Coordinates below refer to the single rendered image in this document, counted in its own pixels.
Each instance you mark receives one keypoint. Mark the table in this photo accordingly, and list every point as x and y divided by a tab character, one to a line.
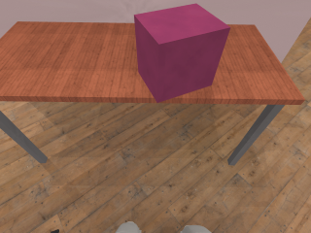
96	62

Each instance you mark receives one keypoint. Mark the robot left thigh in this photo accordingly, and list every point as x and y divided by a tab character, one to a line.
129	227

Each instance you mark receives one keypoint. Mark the carton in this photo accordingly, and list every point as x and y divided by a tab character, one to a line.
178	49

